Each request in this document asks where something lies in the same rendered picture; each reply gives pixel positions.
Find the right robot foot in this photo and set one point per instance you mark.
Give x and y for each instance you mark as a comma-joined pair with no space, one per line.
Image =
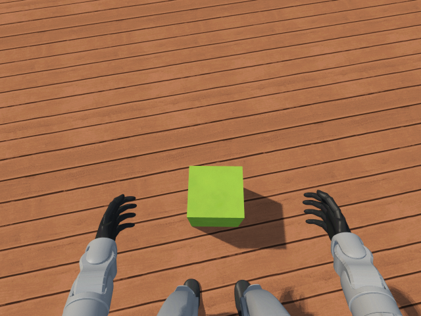
240,287

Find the robot left forearm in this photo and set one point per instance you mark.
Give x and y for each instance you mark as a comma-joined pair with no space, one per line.
91,292

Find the right robot shin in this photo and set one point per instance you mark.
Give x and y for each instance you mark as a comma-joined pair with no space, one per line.
252,287

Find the left robot hand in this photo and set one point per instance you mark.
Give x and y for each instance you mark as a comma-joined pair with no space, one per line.
109,226

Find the carton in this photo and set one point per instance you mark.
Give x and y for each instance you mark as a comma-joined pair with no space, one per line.
215,196

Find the right robot hand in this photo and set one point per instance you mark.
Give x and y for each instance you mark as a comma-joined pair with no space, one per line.
333,220

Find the robot right forearm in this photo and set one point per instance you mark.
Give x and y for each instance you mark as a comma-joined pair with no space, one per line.
364,288

